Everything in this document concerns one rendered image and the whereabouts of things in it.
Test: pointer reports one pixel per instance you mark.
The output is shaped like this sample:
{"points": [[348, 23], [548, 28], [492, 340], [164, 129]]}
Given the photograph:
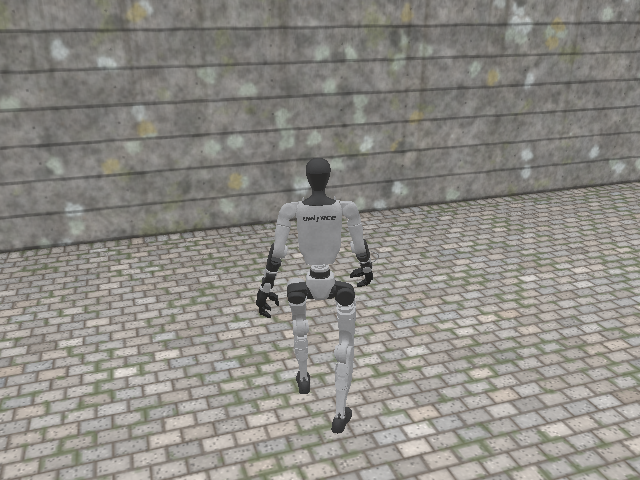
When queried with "left robot hand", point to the left robot hand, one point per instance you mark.
{"points": [[261, 302]]}

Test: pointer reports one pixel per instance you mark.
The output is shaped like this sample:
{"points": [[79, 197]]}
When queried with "robot right upper arm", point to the robot right upper arm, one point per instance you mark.
{"points": [[350, 211]]}

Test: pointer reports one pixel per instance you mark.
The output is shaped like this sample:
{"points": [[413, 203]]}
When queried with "right robot shin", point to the right robot shin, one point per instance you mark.
{"points": [[343, 378]]}

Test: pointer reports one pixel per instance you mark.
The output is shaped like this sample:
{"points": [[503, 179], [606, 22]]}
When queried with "robot right forearm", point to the robot right forearm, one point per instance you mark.
{"points": [[365, 260]]}

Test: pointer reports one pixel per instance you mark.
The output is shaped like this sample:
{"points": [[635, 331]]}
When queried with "robot head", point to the robot head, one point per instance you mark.
{"points": [[318, 173]]}

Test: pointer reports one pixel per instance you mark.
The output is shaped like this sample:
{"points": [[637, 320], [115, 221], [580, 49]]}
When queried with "right robot hand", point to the right robot hand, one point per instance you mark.
{"points": [[359, 272]]}

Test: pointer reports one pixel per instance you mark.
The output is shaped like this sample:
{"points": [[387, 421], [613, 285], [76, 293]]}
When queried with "robot left upper arm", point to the robot left upper arm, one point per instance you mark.
{"points": [[287, 212]]}

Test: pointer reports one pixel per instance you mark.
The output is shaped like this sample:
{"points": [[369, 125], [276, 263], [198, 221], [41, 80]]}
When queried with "robot left forearm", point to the robot left forearm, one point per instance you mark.
{"points": [[270, 272]]}

